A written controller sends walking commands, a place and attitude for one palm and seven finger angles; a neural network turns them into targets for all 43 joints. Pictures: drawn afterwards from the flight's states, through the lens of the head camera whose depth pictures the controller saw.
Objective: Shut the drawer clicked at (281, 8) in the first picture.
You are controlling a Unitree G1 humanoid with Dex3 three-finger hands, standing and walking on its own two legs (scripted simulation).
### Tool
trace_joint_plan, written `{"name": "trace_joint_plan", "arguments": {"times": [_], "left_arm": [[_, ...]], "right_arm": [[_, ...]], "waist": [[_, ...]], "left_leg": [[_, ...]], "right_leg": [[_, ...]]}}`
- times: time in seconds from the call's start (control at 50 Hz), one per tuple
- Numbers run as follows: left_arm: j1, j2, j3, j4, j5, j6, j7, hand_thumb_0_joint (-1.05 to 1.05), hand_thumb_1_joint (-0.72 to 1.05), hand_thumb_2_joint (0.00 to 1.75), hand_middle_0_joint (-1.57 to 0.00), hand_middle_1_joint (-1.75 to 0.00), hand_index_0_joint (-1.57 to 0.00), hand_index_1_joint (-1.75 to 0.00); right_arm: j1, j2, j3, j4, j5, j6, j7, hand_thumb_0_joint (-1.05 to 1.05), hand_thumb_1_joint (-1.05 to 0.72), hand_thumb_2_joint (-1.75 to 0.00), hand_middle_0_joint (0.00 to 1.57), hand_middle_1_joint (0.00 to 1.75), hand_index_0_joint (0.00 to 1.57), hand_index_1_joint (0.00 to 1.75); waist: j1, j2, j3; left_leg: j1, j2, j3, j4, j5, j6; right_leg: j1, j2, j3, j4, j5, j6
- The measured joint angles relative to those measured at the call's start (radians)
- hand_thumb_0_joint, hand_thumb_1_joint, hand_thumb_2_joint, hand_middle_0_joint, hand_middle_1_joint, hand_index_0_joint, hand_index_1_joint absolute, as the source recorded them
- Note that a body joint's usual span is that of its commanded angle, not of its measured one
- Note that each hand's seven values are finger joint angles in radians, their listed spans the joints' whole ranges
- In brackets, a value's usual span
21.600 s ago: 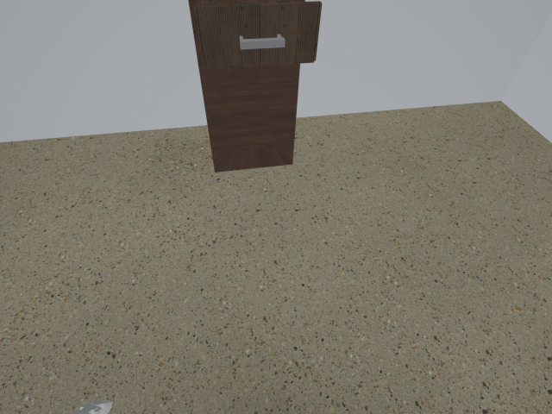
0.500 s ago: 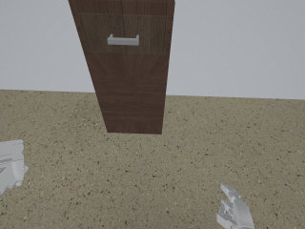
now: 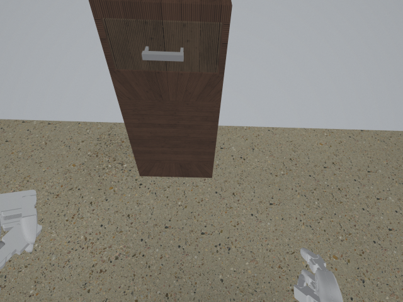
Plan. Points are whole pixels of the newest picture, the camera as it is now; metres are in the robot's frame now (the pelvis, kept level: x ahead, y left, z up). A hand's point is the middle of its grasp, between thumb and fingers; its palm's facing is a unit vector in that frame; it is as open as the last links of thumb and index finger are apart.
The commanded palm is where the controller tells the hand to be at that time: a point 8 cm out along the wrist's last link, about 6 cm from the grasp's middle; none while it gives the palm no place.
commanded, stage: stop stepping back and stand still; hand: left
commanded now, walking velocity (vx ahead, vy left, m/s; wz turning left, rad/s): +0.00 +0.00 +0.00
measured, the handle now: (163, 52) +0.86 +0.18 +0.04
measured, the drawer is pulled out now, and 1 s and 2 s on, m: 0.00 0.00 0.00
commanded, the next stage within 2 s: let the arm hang, fingers relaxed in 0.02 s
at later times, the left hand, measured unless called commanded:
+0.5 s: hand out of the picture -0.01 +0.19 -0.18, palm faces +0.04 -0.97 -0.23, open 3.5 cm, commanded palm none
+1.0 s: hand out of the picture -0.01 +0.16 -0.17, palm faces +0.04 -0.98 -0.20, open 7.2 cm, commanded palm none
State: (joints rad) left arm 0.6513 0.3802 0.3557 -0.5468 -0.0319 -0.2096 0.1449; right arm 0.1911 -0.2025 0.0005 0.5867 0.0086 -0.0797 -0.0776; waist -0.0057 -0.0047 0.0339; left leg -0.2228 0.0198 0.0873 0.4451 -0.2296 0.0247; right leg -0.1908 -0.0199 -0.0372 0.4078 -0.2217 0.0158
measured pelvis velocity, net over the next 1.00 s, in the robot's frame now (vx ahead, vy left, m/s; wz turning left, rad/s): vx -0.02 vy -0.02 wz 0.02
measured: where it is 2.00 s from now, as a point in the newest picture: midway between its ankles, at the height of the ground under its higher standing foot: outside the picture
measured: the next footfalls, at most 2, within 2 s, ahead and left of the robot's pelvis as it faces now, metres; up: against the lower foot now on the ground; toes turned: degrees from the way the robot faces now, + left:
none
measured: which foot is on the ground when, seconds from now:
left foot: down 0.00-1.00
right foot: down 0.00-1.00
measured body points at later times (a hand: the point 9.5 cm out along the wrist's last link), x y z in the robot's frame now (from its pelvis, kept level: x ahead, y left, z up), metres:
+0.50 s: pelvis -0.03 -0.01 -0.01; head +0.00 +0.01 +0.44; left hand -0.01 +0.24 -0.16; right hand +0.01 -0.26 -0.15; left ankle +0.00 +0.10 -0.74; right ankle -0.01 -0.13 -0.74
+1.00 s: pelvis -0.02 -0.02 +0.00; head -0.02 -0.03 +0.45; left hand -0.02 +0.21 -0.16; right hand -0.03 -0.22 -0.17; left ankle +0.00 +0.10 -0.74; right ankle +0.00 -0.13 -0.74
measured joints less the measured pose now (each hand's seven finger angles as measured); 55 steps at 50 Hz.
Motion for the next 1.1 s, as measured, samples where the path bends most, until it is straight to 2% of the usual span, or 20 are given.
{"name": "trace_joint_plan", "arguments": {"times": [0.12,0.14,0.16,0.2,0.26,0.3,0.4,0.42,0.46,0.58,0.7,0.82,0.94,1.1], "left_arm": [[-0.008,-0.008,-0.005,0.004,0.003,-0.001,0.002,0.02,0.89,0.9,-1.4,-1.6,-1.4,-1.6],[-0.039,0.0,-0.026,0.059,0.019,-0.017,-0.015,0.01,0.89,0.9,-1.4,-1.6,-1.4,-1.6],[-0.095,0.01,-0.066,0.157,0.033,-0.005,-0.044,0.01,0.89,0.9,-1.4,-1.6,-1.4,-1.6],[-0.207,-0.002,-0.151,0.41,0.051,0.08,-0.093,0.0,0.89,0.9,-1.39,-1.59,-1.39,-1.59],[-0.313,-0.062,-0.243,0.798,0.068,0.203,-0.126,0.0,0.9,0.9,-1.34,-1.54,-1.34,-1.55],[-0.342,-0.101,-0.289,0.994,0.075,0.248,-0.137,0.01,0.9,0.9,-1.29,-1.49,-1.29,-1.5],[-0.344,-0.179,-0.364,1.296,0.077,0.271,-0.132,0.01,0.91,0.9,-1.13,-1.34,-1.13,-1.33],[-0.342,-0.178,-0.363,1.341,0.084,0.271,-0.117,0.01,0.9,0.9,-1.09,-1.32,-1.1,-1.3],[-0.342,-0.166,-0.339,1.408,0.059,0.262,-0.109,0.01,0.9,0.9,-1.02,-1.25,-1.02,-1.23],[-0.324,-0.149,-0.346,1.556,0.051,0.243,-0.128,0.01,0.9,0.9,-0.79,-0.99,-0.79,-0.99],[-0.322,-0.166,-0.35,1.642,0.049,0.235,-0.128,0.01,0.91,0.9,-0.56,-0.72,-0.56,-0.72],[-0.353,-0.19,-0.35,1.673,0.047,0.225,-0.122,0.01,0.91,0.9,-0.35,-0.48,-0.35,-0.48],[-0.389,-0.222,-0.351,1.674,0.047,0.218,-0.119,0.01,0.91,0.9,-0.24,-0.36,-0.24,-0.36],[-0.403,-0.239,-0.346,1.681,0.048,0.213,-0.114,0.01,0.93,0.9,-0.21,-0.31,-0.21,-0.31]], "right_arm": [[0.008,0.003,0.003,0.005,-0.002,-0.004,-0.003,0.02,-0.9,-0.89,0.2,0.3,0.2,0.3],[0.006,-0.009,-0.002,0.027,-0.001,-0.027,0.018,0.02,-0.9,-0.89,0.2,0.3,0.2,0.3],[-0.001,-0.029,-0.007,0.057,0.002,-0.034,0.044,0.01,-0.9,-0.89,0.2,0.3,0.2,0.3],[-0.028,-0.071,-0.01,0.113,0.001,-0.005,0.077,0.01,-0.9,-0.89,0.2,0.3,0.2,0.3],[-0.057,-0.095,-0.01,0.174,-0.015,0.04,0.09,0.01,-0.9,-0.89,0.2,0.3,0.2,0.3],[-0.052,-0.088,-0.007,0.201,-0.023,0.058,0.09,0.01,-0.9,-0.89,0.2,0.3,0.2,0.3],[0.015,-0.04,0.006,0.279,-0.03,0.093,0.088,0.01,-0.91,-0.89,0.2,0.3,0.2,0.3],[0.03,-0.029,0.009,0.299,-0.031,0.099,0.086,0.01,-0.91,-0.89,0.2,0.3,0.2,0.3],[0.064,-0.01,0.01,0.339,-0.03,0.108,0.082,0.01,-0.91,-0.89,0.2,0.3,0.2,0.3],[0.126,0.007,0.0,0.432,-0.028,0.121,0.069,0.01,-0.91,-0.89,0.2,0.3,0.2,0.3],[0.138,0.018,-0.007,0.478,-0.023,0.113,0.062,0.01,-0.91,-0.89,0.2,0.3,0.2,0.3],[0.124,0.041,-0.005,0.506,-0.023,0.103,0.059,0.01,-0.91,-0.89,0.2,0.3,0.2,0.3],[0.111,0.063,-0.005,0.52,-0.024,0.097,0.057,0.01,-0.91,-0.89,0.2,0.3,0.2,0.3],[0.112,0.082,-0.006,0.535,-0.024,0.09,0.05,0.01,-0.91,-0.89,0.2,0.3,0.2,0.3]], "waist": [[0.008,0.003,-0.004],[0.01,0.014,-0.014],[0.017,0.028,-0.025],[0.023,0.064,-0.045],[0.007,0.093,-0.056],[-0.004,0.085,-0.045],[-0.014,0.005,-0.003],[-0.012,-0.009,0.004],[-0.003,-0.024,0.016],[0.01,0.004,0.027],[0.006,0.038,0.021],[0.002,0.046,0.009],[-0.001,0.039,-0.002],[-0.006,0.025,-0.001]], "left_leg": [[0.001,-0.003,-0.004,-0.006,0.01,0.002],[-0.019,-0.003,-0.011,0.01,0.009,0.003],[-0.045,-0.008,-0.018,0.036,0.003,0.005],[-0.086,-0.016,-0.023,0.086,-0.013,0.012],[-0.115,-0.024,-0.015,0.129,-0.03,0.019],[-0.112,-0.024,-0.011,0.134,-0.031,0.017],[-0.084,-0.017,-0.018,0.108,-0.013,0.003],[-0.08,-0.012,-0.023,0.1,-0.009,0.0],[-0.075,-0.005,-0.035,0.085,0.003,-0.006],[-0.058,0.003,-0.049,0.042,0.028,-0.01],[-0.03,-0.003,-0.038,0.008,0.042,-0.008],[-0.009,-0.005,-0.03,-0.009,0.048,-0.009],[0.001,-0.004,-0.025,-0.019,0.049,-0.013],[0.012,0.002,-0.026,-0.027,0.047,-0.02]], "right_leg": [[0.004,-0.002,-0.004,-0.006,0.008,0.001],[-0.014,-0.004,-0.012,0.009,0.007,0.0],[-0.035,-0.01,-0.018,0.035,-0.002,0.001],[-0.077,-0.021,-0.023,0.093,-0.027,0.006],[-0.119,-0.033,-0.014,0.161,-0.056,0.009],[-0.123,-0.033,-0.009,0.176,-0.062,0.009],[-0.097,-0.024,-0.017,0.158,-0.052,-0.006],[-0.09,-0.019,-0.021,0.146,-0.045,-0.009],[-0.075,-0.01,-0.033,0.115,-0.029,-0.015],[-0.038,0.002,-0.048,0.04,0.01,-0.022],[-0.021,-0.003,-0.039,0.023,0.018,-0.019],[-0.012,-0.005,-0.03,0.023,0.016,-0.02],[-0.01,-0.004,-0.026,0.026,0.012,-0.022],[-0.001,0.003,-0.026,0.021,0.008,-0.028]]}}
